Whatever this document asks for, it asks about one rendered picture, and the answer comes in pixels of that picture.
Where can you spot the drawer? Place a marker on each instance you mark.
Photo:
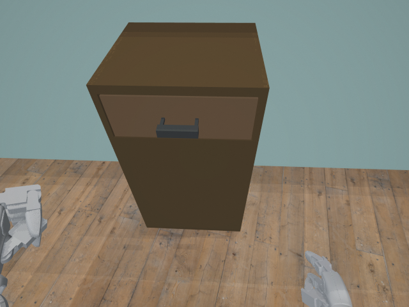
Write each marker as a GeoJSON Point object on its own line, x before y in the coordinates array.
{"type": "Point", "coordinates": [219, 117]}

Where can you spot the right robot hand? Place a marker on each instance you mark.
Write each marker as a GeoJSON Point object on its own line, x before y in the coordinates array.
{"type": "Point", "coordinates": [329, 290]}

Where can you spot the left robot hand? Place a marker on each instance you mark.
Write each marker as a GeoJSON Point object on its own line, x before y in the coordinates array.
{"type": "Point", "coordinates": [22, 206]}

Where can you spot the handle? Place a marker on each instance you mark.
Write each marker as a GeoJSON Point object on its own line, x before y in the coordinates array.
{"type": "Point", "coordinates": [178, 131]}

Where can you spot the cabinet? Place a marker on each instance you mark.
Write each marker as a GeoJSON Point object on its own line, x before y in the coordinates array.
{"type": "Point", "coordinates": [185, 183]}

